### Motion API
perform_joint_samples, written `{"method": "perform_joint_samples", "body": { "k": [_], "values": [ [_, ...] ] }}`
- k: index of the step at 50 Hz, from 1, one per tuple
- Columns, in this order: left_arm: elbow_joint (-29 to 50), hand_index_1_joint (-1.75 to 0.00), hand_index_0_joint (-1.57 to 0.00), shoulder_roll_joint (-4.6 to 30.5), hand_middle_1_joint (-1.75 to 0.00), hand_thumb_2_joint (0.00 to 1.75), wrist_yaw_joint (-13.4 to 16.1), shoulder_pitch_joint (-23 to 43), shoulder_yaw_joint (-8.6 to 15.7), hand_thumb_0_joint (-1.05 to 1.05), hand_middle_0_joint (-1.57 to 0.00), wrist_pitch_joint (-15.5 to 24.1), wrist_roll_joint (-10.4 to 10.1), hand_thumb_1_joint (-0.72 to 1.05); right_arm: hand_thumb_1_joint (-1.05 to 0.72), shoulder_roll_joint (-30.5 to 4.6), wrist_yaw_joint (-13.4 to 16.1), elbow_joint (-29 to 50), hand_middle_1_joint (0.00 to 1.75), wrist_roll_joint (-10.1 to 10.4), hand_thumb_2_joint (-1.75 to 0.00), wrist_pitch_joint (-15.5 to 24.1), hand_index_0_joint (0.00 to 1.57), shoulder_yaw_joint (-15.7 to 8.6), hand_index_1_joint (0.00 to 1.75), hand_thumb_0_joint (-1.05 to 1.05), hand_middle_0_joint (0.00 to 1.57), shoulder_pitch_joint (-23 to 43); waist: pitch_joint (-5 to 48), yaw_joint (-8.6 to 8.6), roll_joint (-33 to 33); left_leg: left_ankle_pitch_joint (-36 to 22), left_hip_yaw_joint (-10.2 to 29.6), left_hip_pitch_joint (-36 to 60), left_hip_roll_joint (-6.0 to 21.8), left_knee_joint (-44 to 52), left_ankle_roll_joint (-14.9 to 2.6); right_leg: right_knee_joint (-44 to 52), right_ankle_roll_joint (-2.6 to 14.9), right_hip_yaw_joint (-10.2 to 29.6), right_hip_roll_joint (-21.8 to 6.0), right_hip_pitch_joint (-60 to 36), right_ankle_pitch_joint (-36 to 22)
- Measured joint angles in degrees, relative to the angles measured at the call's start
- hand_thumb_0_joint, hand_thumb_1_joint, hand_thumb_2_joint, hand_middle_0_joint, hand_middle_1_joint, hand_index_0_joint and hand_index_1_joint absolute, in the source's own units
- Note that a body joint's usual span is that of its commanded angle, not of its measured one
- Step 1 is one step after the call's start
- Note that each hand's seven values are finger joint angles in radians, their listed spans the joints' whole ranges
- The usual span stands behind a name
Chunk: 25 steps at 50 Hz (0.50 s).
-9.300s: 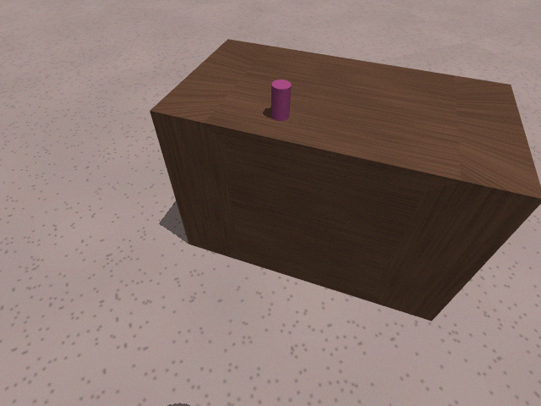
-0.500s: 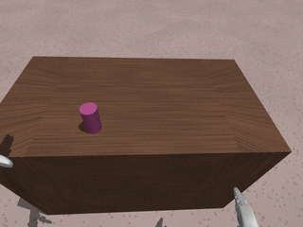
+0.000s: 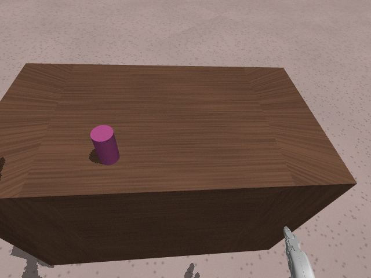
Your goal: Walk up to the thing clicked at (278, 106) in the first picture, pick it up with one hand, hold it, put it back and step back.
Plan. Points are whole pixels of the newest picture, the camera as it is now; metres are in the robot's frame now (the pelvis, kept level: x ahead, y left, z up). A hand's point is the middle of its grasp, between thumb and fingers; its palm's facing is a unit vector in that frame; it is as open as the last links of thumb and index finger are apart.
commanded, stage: go down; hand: left
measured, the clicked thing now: (106, 145) +0.45 +0.19 -0.01
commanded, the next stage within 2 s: approach in 1.40 s
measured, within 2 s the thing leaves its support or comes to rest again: neither
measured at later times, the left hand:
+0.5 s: hand out of the picture +0.36 +0.37 +0.13, palm faces +0.16 -0.99 +0.00, open 17.7 cm
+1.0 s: hand out of the picture +0.38 +0.38 +0.13, palm faces +0.15 -0.99 +0.00, open 17.6 cm
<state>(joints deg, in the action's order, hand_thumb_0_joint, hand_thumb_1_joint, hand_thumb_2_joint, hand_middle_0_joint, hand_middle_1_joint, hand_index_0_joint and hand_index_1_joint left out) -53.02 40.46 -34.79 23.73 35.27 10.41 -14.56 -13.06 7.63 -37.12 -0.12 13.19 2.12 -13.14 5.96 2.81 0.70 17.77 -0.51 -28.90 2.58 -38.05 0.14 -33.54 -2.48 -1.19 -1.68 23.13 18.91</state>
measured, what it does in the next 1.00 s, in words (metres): stands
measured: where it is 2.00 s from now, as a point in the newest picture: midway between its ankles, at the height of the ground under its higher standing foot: outside the picture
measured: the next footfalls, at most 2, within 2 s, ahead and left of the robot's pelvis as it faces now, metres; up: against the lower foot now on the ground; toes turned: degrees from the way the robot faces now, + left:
none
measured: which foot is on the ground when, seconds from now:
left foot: down 0.00-1.00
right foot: down 0.00-1.00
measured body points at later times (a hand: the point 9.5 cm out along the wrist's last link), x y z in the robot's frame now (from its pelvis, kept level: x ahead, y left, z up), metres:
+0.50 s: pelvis -0.01 -0.01 -0.01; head +0.04 +0.02 +0.44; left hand +0.34 +0.42 +0.13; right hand +0.15 -0.26 -0.07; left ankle +0.01 +0.12 -0.72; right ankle -0.03 -0.15 -0.72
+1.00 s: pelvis +0.00 +0.00 -0.02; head +0.06 +0.03 +0.43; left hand +0.37 +0.43 +0.13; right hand +0.15 -0.25 -0.07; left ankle +0.01 +0.12 -0.72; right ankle -0.03 -0.15 -0.72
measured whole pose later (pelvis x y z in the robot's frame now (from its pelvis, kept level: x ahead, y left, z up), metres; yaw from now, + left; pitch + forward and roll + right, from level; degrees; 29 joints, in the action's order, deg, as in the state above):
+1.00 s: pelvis +0.00 +0.00 -0.02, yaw +0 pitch +14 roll -3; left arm -60.4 49.0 -36.5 34.2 36.9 7.5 -12.4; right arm -14.0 7.6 -29.8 -0.1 13.9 3.4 -15.8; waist 8.0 5.1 0.3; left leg 21.6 0.2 -39.0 3.3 -46.7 0.1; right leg -41.6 -2.5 -1.4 -1.1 32.8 22.5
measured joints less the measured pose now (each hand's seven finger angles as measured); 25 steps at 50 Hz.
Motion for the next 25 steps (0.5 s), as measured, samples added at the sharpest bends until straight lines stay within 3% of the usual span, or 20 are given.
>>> {"method": "perform_joint_samples", "body": {
  "k": [10,25],
  "values": [
    [-1.3,-0.05,-0.05,1.5,-0.05,0.07,-1.2,1.3,0.6,-0.01,-0.05,-0.7,-0.3,-0.61,0.51,-0.1,-0.2,-0.1,0.06,0.0,-0.06,0.5,0.05,-0.1,0.06,-0.01,0.06,0.0,0.4,0.17,-0.1,0.7,0.3,-1.3,-0.1,-1.3,-0.01,-1.3,-0.03,-0.2,-0.1,1.2,0.8],
    [-6.6,-0.05,-0.05,5.9,-0.05,0.07,-2.0,6.7,1.8,-0.01,-0.05,-0.6,1.1,-0.61,0.51,-0.8,0.2,2.2,0.06,-0.4,-0.06,0.5,0.05,0.6,0.06,-0.01,0.06,-0.1,0.2,1.54,0.3,0.9,0.8,-5.2,0.3,-3.7,0.27,-4.3,0.33,-0.5,0.3,5.2,1.5]
  ]
}}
